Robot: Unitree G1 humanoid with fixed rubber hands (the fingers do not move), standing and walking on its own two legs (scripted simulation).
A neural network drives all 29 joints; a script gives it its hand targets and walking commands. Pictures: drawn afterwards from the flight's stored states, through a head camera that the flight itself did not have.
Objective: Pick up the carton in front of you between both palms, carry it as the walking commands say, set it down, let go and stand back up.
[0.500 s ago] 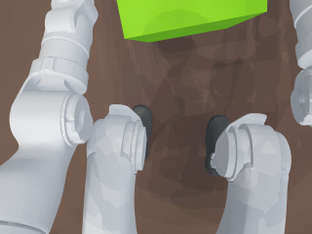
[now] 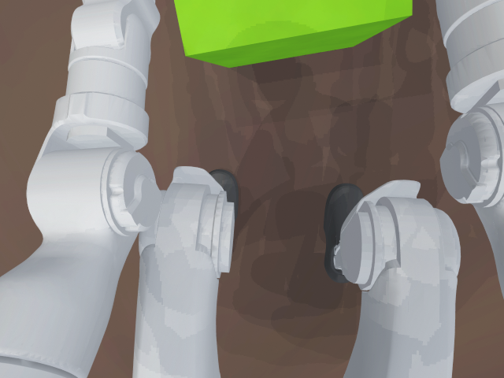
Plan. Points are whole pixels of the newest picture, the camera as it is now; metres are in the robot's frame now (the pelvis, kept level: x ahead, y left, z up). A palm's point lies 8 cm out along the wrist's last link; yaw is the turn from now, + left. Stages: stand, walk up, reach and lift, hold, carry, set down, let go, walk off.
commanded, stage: reach and lift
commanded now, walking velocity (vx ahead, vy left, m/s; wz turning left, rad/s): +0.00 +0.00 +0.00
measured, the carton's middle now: out of the picture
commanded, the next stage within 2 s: none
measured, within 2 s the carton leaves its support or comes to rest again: leaves its support in 0.12 s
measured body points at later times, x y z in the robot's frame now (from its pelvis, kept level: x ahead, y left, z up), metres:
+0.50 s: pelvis -0.01 +0.01 +0.08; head +0.28 -0.01 +0.42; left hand +0.51 +0.16 +0.00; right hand +0.54 -0.14 +0.00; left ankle +0.12 +0.14 -0.33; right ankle +0.10 -0.12 -0.33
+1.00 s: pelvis +0.02 +0.01 +0.19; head +0.24 +0.00 +0.58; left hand +0.48 +0.16 +0.14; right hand +0.49 -0.15 +0.14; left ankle +0.12 +0.14 -0.33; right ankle +0.10 -0.12 -0.33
